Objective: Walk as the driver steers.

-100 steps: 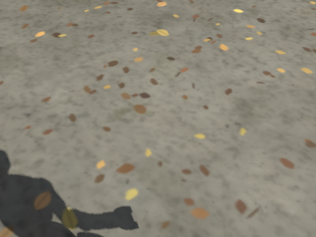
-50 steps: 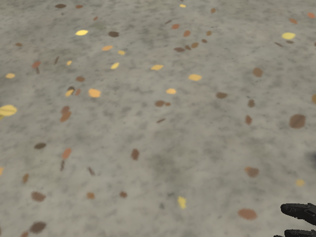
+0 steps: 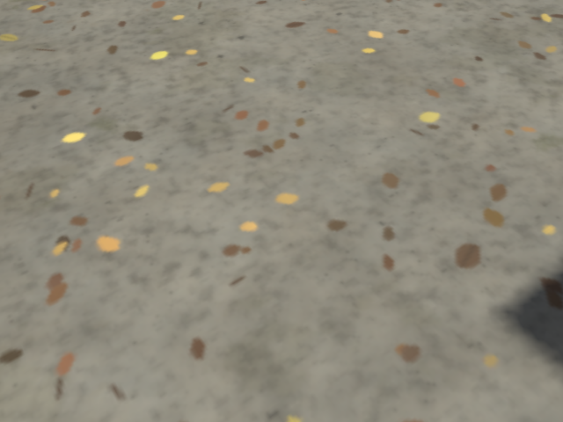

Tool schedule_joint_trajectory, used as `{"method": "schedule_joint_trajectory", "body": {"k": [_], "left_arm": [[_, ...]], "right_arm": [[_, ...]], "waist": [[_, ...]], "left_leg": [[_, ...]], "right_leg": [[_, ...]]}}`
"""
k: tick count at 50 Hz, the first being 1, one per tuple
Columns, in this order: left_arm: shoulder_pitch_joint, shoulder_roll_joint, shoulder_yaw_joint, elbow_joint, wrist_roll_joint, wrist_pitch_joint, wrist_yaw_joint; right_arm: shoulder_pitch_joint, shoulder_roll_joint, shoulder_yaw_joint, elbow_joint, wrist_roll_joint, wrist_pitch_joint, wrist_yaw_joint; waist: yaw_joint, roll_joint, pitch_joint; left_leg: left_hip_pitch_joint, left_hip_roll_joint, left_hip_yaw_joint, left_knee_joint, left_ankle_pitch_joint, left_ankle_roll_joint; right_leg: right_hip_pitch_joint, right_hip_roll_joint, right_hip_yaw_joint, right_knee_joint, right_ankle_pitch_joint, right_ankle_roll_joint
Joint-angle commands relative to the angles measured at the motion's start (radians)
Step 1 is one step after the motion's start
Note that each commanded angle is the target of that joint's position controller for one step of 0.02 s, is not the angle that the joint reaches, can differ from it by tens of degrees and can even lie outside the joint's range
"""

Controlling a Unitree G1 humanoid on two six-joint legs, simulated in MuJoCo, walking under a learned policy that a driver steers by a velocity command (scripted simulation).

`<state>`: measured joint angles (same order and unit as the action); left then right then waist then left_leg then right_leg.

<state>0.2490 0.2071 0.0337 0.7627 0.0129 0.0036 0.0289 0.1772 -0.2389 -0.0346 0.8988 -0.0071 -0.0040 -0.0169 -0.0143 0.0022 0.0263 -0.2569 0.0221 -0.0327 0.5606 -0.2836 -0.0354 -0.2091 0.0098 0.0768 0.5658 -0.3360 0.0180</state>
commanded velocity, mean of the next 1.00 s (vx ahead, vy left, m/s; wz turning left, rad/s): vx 0.00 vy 0.00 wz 0.00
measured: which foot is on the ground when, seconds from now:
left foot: down 0.00-1.00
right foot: down 0.00-1.00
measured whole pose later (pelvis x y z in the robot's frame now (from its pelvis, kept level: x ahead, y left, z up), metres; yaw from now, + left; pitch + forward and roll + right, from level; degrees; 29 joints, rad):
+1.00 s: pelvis +0.00 +0.01 +0.00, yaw +0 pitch -1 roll +0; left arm 0.30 0.17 0.01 1.07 0.00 0.00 0.04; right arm 0.25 -0.19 -0.02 1.09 0.00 0.01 -0.05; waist -0.01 0.00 0.04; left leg -0.24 0.02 -0.03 0.53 -0.26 -0.02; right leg -0.19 0.00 0.07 0.51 -0.31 0.03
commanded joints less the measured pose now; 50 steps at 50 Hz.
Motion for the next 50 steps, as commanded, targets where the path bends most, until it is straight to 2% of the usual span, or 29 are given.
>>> {"method": "schedule_joint_trajectory", "body": {"k": [1, 23, 36, 50], "left_arm": [[0.009, 0.105, 0.028, -0.039, -0.002, -0.013, 0.005], [0.064, 0.088, 0.018, 0.156, -0.01, -0.017, 0.017], [0.093, 0.071, 0.004, 0.246, -0.013, -0.015, 0.018], [0.121, 0.054, -0.008, 0.3, -0.014, -0.012, 0.018]], "right_arm": [[-0.013, -0.103, -0.022, -0.026, 0.002, -0.01, -0.007], [0.046, -0.078, -0.02, 0.124, 0.008, 0.005, -0.029], [0.085, -0.059, -0.01, 0.16, 0.009, 0.007, -0.031], [0.128, -0.04, 0.002, 0.174, 0.01, 0.005, -0.031]], "waist": [[0.001, -0.009, -0.027], [-0.002, -0.002, 0.009], [0.003, -0.001, 0.026], [0.007, 0.0, 0.038]], "left_leg": [[0.036, 0.014, -0.009, -0.078, 0.139, 0.017], [0.051, 0.002, 0.004, -0.108, 0.143, 0.024], [0.048, -0.005, 0.01, -0.118, 0.134, 0.027], [0.04, -0.009, 0.013, -0.122, 0.125, 0.031]], "right_leg": [[-0.037, -0.029, 0.023, -0.108, 0.194, -0.024], [-0.036, -0.011, -0.01, -0.139, 0.188, -0.014], [-0.042, -0.006, -0.022, -0.15, 0.169, -0.011], [-0.051, -0.003, -0.031, -0.153, 0.154, -0.007]]}}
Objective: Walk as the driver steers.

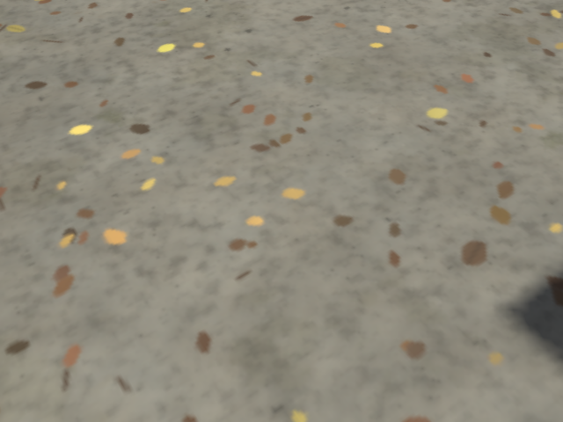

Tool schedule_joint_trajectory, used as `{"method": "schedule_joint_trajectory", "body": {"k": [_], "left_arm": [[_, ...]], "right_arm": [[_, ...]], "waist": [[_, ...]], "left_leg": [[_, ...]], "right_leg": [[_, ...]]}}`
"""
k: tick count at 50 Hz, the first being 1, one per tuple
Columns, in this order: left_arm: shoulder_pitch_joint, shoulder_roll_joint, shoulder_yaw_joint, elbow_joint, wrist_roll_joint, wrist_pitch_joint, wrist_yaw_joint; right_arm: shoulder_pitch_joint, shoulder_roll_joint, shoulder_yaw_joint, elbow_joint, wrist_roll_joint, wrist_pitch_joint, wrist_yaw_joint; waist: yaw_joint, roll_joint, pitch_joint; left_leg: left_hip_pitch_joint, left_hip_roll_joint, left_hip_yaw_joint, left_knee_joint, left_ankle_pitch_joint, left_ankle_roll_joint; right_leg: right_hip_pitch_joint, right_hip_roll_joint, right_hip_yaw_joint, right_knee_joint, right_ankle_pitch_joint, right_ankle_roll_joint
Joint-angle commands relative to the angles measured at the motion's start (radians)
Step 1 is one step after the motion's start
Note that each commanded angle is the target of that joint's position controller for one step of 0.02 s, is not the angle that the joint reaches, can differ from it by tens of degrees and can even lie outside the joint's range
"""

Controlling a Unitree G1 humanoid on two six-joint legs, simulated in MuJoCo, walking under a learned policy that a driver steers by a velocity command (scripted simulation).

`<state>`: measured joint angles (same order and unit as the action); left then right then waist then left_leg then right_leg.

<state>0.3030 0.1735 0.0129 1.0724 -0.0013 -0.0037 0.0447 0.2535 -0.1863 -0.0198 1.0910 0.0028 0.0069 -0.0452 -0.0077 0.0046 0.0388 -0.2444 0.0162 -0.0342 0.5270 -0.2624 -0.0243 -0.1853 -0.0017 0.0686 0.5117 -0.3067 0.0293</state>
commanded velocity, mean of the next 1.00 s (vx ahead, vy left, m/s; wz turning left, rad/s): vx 0.49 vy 0.00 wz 0.00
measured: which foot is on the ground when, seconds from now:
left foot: down 0.00-0.50, up 0.52-0.90, down 0.92-1.00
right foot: down 0.00-0.94, up 0.96-1.00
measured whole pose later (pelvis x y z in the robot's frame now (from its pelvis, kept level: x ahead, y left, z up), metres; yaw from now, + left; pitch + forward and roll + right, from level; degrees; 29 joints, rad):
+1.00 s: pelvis +0.32 +0.06 -0.03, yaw +0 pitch +2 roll +1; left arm 0.47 0.22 0.02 0.99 -0.04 -0.11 0.01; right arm 0.06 -0.25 -0.04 0.79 0.02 -0.12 0.04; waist 0.03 -0.01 0.04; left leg -0.55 -0.01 0.07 0.70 -0.20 0.05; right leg -0.14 -0.07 0.11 1.15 -0.42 -0.06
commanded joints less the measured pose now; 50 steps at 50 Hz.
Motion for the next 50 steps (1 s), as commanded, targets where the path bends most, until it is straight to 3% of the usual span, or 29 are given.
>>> {"method": "schedule_joint_trajectory", "body": {"k": [1, 14, 15, 16, 17, 18, 19, 21, 22, 23, 24, 25, 26, 27, 28, 29, 30, 31, 33, 37, 41, 42, 44, 45, 46, 47, 48, 49, 50], "left_arm": [[0.069, 0.087, 0.012, -0.007, 0.0, -0.004, 0.003], [0.092, 0.076, 0.005, 0.015, -0.001, -0.003, 0.003], [0.127, 0.066, 0.005, 0.032, -0.005, -0.001, 0.005], [0.131, 0.094, 0.014, 0.025, -0.015, 0.001, 0.008], [0.121, 0.11, 0.019, 0.008, -0.019, -0.006, 0.008], [0.092, 0.097, 0.016, -0.018, -0.024, -0.024, 0.005], [0.051, 0.076, 0.011, -0.046, -0.028, -0.047, 0.0], [0.007, 0.037, 0.005, -0.082, -0.022, -0.084, -0.015], [0.017, 0.017, -0.001, -0.092, -0.022, -0.097, -0.024], [0.064, 0.021, 0.001, -0.086, -0.021, -0.106, -0.028], [0.176, 0.018, 0.003, -0.052, -0.025, -0.112, -0.026], [0.316, 0.042, 0.012, 0.001, -0.016, -0.115, -0.019], [0.445, 0.157, 0.045, 0.034, -0.019, -0.12, -0.014], [0.467, 0.25, 0.066, 0.017, -0.02, -0.132, -0.029], [0.377, 0.173, 0.044, -0.012, -0.002, -0.145, -0.033], [0.309, 0.137, 0.033, -0.04, 0.001, -0.148, -0.041], [0.271, 0.134, 0.029, -0.058, -0.006, -0.14, -0.048], [0.25, 0.116, 0.022, -0.067, -0.01, -0.127, -0.049], [0.266, 0.074, 0.008, -0.067, -0.007, -0.11, -0.041], [0.249, 0.15, 0.021, -0.087, -0.017, -0.111, -0.014], [0.276, 0.181, 0.033, -0.088, -0.029, -0.109, -0.015], [0.281, 0.187, 0.036, -0.087, -0.025, -0.103, -0.019], [0.285, 0.217, 0.045, -0.081, 0.0, -0.088, -0.025], [0.271, 0.222, 0.045, -0.081, 0.018, -0.076, -0.025], [0.226, 0.228, 0.043, -0.107, 0.025, -0.074, -0.023], [0.283, 0.084, 0.01, -0.154, 0.027, -0.092, -0.033], [0.324, 0.022, -0.008, -0.15, -0.023, -0.143, -0.039], [0.181, 0.137, 0.026, -0.188, -0.071, -0.162, -0.041], [0.067, 0.159, 0.029, -0.219, -0.082, -0.17, -0.041]], "right_arm": [[0.054, -0.092, -0.012, -0.018, 0.0, -0.006, -0.003], [0.087, -0.08, -0.006, -0.016, 0.001, -0.007, -0.003], [0.119, -0.075, -0.006, 0.0, 0.003, -0.005, -0.005], [0.138, -0.105, -0.017, 0.001, 0.015, -0.004, -0.007], [0.142, -0.125, -0.023, -0.008, 0.021, -0.011, -0.006], [0.143, -0.121, -0.023, -0.024, 0.025, -0.028, -0.002], [0.142, -0.12, -0.025, -0.04, 0.027, -0.049, 0.002], [0.17, -0.169, -0.045, -0.049, 0.027, -0.077, 0.011], [0.137, -0.186, -0.051, -0.069, 0.032, -0.084, 0.014], [0.059, -0.18, -0.048, -0.106, 0.036, -0.087, 0.016], [-0.064, -0.171, -0.043, -0.158, 0.04, -0.086, 0.019], [-0.173, -0.142, -0.035, -0.211, 0.039, -0.088, 0.023], [-0.224, -0.049, -0.013, -0.257, 0.039, -0.103, 0.032], [-0.22, -0.021, 0.0, -0.297, 0.049, -0.131, 0.035], [-0.209, -0.07, -0.007, -0.296, 0.06, -0.149, 0.043], [-0.168, -0.077, -0.006, -0.291, 0.053, -0.16, 0.054], [-0.138, -0.077, -0.006, -0.279, 0.032, -0.166, 0.061], [-0.138, -0.086, -0.012, -0.28, 0.02, -0.169, 0.067], [-0.171, -0.072, -0.013, -0.292, 0.019, -0.156, 0.078], [-0.332, -0.051, 0.004, -0.368, 0.026, -0.137, 0.089], [-0.411, -0.087, -0.004, -0.411, 0.041, -0.136, 0.105], [-0.413, -0.099, -0.007, -0.421, 0.042, -0.137, 0.108], [-0.326, -0.151, -0.031, -0.425, 0.045, -0.13, 0.104], [-0.147, -0.201, -0.058, -0.387, 0.055, -0.121, 0.093], [0.101, -0.259, -0.086, -0.316, 0.062, -0.109, 0.082], [0.271, -0.364, -0.108, -0.262, 0.025, -0.099, 0.069], [0.306, -0.346, -0.098, -0.244, 0.015, -0.111, 0.083], [0.236, -0.237, -0.069, -0.228, 0.014, -0.118, 0.084], [0.184, -0.188, -0.057, -0.227, 0.005, -0.124, 0.088]], "waist": [[0.001, -0.003, 0.026], [0.003, -0.002, 0.033], [0.004, 0.002, -0.018], [0.003, 0.004, 0.014], [0.001, 0.015, 0.083], [-0.008, 0.031, 0.135], [-0.018, 0.052, 0.144], [-0.025, 0.148, 0.091], [-0.001, 0.2, 0.069], [0.048, 0.195, 0.068], [0.127, 0.181, 0.078], [0.192, 0.105, 0.101], [0.217, -0.204, 0.066], [0.204, -0.364, 0.079], [0.149, -0.201, 0.122], [0.108, -0.138, 0.109], [0.086, -0.099, 0.062], [0.071, -0.072, 0.062], [0.069, -0.086, 0.074], [0.072, -0.108, 0.13], [0.068, -0.111, 0.157], [0.058, -0.124, 0.148], [-0.014, -0.195, 0.043], [-0.116, -0.225, -0.072], [-0.238, -0.2, -0.2], [-0.202, 0.142, -0.379], [-0.157, 0.369, -0.523], [-0.146, 0.28, -0.32], [-0.129, 0.153, -0.19]], "left_leg": [[0.027, -0.004, 0.014, -0.088, 0.103, 0.02], [0.021, -0.006, 0.015, -0.089, 0.099, 0.022], [0.039, -0.029, 0.036, -0.085, -0.131, 0.032], [-0.004, -0.036, 0.03, -0.077, -0.423, 0.056], [-0.066, -0.004, -0.022, -0.097, -0.599, 0.082], [-0.084, 0.04, -0.085, -0.122, -0.621, 0.106], [-0.063, 0.083, -0.144, -0.156, -0.548, 0.124], [-0.015, 0.197, -0.317, -0.263, -0.537, 0.187], [-0.085, 0.258, -0.407, -0.327, -0.565, 0.217], [-0.212, 0.262, -0.403, -0.348, -0.549, 0.211], [-0.356, 0.199, -0.288, -0.316, -0.504, 0.165], [-0.492, 0.092, -0.129, -0.157, -0.403, 0.099], [-0.628, -0.01, 0.046, 0.26, -0.199, 0.039], [-0.799, -0.01, 0.021, 0.484, -0.191, 0.071], [-0.88, 0.054, -0.051, 0.634, -0.11, 0.105], [-0.933, 0.07, -0.053, 0.7, -0.029, 0.126], [-0.918, 0.09, -0.04, 0.718, 0.01, 0.13], [-0.892, 0.115, -0.04, 0.673, 0.051, 0.122], [-0.801, 0.116, 0.004, 0.584, 0.124, 0.079], [-0.545, 0.078, 0.075, 0.278, 0.305, 0.038], [-0.439, 0.048, 0.093, 0.105, 0.305, 0.072], [-0.414, 0.033, 0.104, 0.082, 0.268, 0.088], [-0.258, -0.027, 0.144, 0.097, 0.159, 0.125], [-0.028, -0.072, 0.174, 0.135, 0.094, 0.151], [0.327, -0.026, 0.101, 0.159, 0.072, 0.18], [0.689, 0.22, -0.35, 0.05, -0.409, 0.269], [0.754, 0.356, -0.866, -0.258, -0.78, 0.334], [0.636, 0.341, -0.839, -0.336, -0.692, 0.27], [0.476, 0.318, -0.653, -0.302, -0.484, 0.244]], "right_leg": [[-0.075, 0.009, -0.023, -0.099, 0.124, -0.018], [-0.081, 0.01, -0.028, -0.098, 0.118, -0.016], [-0.066, 0.036, -0.057, -0.085, -0.091, -0.027], [-0.114, 0.047, -0.058, -0.061, -0.359, -0.053], [-0.194, 0.024, -0.031, -0.053, -0.517, -0.079], [-0.257, -0.004, -0.003, -0.037, -0.516, -0.093], [-0.283, -0.013, -0.008, -0.01, -0.394, -0.091], [-0.288, 0.007, -0.077, 0.117, -0.167, -0.078], [-0.212, 0.005, -0.099, 0.196, -0.09, -0.088], [-0.084, -0.008, -0.095, 0.192, -0.086, -0.112], [0.095, 0.005, -0.116, 0.067, -0.114, -0.14], [0.257, -0.003, -0.075, -0.081, -0.138, -0.158], [0.388, -0.216, 0.28, -0.275, -0.299, -0.215], [0.378, -0.403, 0.688, -0.395, -0.541, -0.327], [0.354, -0.413, 0.7, -0.377, -0.522, -0.324], [0.378, -0.376, 0.591, -0.348, -0.412, -0.294], [0.385, -0.34, 0.489, -0.347, -0.323, -0.269], [0.355, -0.312, 0.403, -0.363, -0.239, -0.244], [0.269, -0.247, 0.265, -0.411, -0.102, -0.222], [0.064, -0.211, 0.084, -0.527, 0.072, -0.208], [0.166, -0.247, -0.005, -0.524, 0.191, -0.189], [0.212, -0.258, -0.021, -0.478, 0.321, -0.183], [0.291, -0.28, -0.048, -0.28, 0.828, -0.165], [0.245, -0.266, -0.082, -0.058, 1.06, -0.149], [0.026, -0.233, -0.089, 0.246, 1.023, -0.117], [-0.346, -0.082, -0.061, 0.69, 0.42, -0.082], [-0.5, 0.04, 0.11, 0.913, -0.154, -0.104], [-0.63, -0.019, 0.116, 1.006, -0.113, -0.142], [-0.657, -0.066, 0.075, 1.009, -0.054, -0.157]]}}
Velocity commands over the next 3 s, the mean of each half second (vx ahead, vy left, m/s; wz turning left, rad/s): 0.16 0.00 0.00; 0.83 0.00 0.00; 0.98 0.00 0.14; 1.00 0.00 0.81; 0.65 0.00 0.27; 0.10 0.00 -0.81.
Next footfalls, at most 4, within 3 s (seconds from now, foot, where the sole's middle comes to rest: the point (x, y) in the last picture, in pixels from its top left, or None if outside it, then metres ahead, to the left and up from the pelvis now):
0.92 left None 0.46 0.16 -0.77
1.44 right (314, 267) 0.94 -0.07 -0.77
1.92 left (211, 182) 1.29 0.25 -0.77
2.38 right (179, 103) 1.71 0.41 -0.77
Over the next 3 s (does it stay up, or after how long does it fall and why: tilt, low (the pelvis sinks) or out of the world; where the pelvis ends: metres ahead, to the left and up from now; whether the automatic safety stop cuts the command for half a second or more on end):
stays up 1.62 0.48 0.00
